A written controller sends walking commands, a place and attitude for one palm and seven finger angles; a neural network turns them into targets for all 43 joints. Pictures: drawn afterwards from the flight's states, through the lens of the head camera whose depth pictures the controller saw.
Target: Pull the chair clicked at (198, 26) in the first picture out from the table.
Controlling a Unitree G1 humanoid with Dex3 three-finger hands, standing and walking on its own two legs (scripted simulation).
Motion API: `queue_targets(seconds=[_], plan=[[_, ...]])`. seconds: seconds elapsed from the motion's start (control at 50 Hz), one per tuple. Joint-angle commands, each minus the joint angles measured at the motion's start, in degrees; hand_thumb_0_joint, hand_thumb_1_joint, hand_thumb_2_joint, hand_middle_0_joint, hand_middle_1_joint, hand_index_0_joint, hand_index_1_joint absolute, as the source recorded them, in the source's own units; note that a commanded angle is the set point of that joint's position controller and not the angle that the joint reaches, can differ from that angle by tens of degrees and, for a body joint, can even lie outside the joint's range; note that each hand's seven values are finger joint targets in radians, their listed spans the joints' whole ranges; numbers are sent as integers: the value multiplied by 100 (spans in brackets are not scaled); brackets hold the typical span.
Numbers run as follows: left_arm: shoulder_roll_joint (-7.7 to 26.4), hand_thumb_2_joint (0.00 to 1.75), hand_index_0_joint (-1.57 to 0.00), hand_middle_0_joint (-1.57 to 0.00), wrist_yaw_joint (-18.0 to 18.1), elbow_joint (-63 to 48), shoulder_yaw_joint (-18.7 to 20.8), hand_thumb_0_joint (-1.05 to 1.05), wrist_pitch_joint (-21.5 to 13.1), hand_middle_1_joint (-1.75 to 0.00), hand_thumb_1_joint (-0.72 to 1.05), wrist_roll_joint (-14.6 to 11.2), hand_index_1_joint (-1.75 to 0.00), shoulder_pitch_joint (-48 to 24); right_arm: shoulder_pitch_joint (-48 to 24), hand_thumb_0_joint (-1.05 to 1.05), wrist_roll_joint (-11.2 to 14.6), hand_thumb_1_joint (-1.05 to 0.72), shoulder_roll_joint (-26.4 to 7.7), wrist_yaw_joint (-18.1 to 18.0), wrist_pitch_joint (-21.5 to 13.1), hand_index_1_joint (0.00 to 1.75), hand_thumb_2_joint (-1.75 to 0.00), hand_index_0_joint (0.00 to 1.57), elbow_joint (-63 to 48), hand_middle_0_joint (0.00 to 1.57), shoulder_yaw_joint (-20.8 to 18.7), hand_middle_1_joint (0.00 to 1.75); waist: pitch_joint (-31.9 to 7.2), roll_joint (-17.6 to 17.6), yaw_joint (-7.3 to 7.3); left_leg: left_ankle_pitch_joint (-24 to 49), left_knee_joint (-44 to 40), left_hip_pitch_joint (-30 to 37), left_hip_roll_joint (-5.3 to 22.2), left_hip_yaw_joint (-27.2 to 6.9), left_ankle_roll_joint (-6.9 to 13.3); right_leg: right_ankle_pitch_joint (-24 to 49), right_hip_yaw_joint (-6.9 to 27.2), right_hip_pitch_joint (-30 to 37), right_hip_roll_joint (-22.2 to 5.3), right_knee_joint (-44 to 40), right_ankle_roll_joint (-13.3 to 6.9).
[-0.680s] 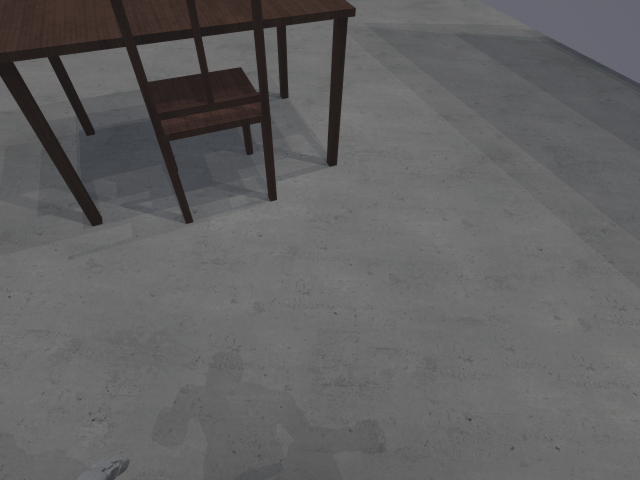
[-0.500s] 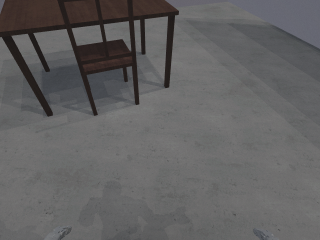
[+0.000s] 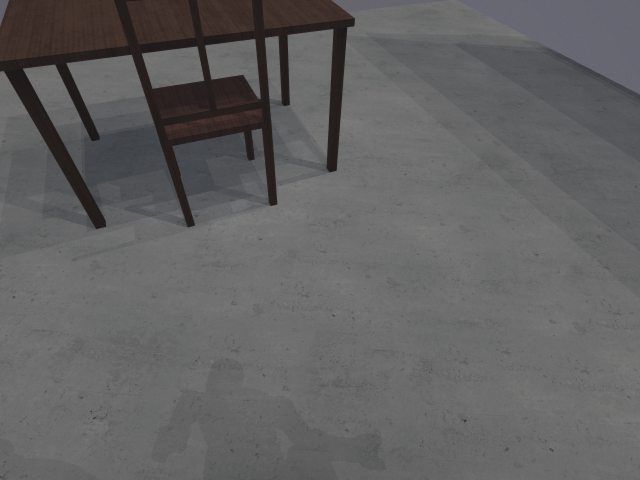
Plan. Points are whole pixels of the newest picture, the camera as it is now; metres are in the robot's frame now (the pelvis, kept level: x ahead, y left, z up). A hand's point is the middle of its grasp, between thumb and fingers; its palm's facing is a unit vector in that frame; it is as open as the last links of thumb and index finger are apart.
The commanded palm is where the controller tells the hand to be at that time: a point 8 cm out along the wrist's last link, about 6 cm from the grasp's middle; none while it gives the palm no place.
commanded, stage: stand and wait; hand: left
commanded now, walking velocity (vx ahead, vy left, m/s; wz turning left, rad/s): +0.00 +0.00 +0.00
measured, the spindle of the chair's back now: (203, 57) +1.30 +0.46 -0.07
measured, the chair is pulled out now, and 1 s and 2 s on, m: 0.00 0.00 0.00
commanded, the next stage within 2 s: look at it before walking up in 0.54 s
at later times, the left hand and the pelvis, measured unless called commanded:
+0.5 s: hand out of the picture +0.05 +0.24 -0.16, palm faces -0.03 -0.95 -0.33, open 7.4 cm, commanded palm none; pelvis -0.02 -0.01 +0.00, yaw +0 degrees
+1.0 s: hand out of the picture +0.05 +0.24 -0.16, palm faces -0.02 -0.95 -0.32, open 7.4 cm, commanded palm none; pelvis -0.02 -0.01 +0.00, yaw +0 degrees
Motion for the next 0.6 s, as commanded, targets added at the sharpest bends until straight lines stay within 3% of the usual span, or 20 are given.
queue_targets(seconds=[0.0, 0.44, 0.58], plan=[[1123, 90, -20, -20, 83, -376, 208, 0, -147, -30, 90, -10, -30, -320, -350, 0, 18, -90, -1183, -56, -157, 30, -90, 20, -388, 20, -212, 30, -377, 27, -23, 1181, -441, 0, 665, -522, 182, 1108, 448, 32, -608, -399, -227], [1100, 90, -20, -20, 58, -248, 188, 0, -158, -30, 90, 8, -30, -300, -196, 0, 9, -90, -1141, -20, -154, 30, -90, 20, -207, 20, -193, 30, -189, 37, -36, 465, -629, -172, 649, -583, 147, 222, 614, -287, -586, -677, -227], [1105, 90, -20, -20, 63, -233, 189, 0, -192, -30, 90, 1, -30, -246, -176, 0, 15, -90, -1132, -24, -167, 30, -90, 20, -189, 20, -193, 30, -395, 4, -36, 793, -533, -37, 667, -563, 139, 627, 605, -170, -626, -646, -247]])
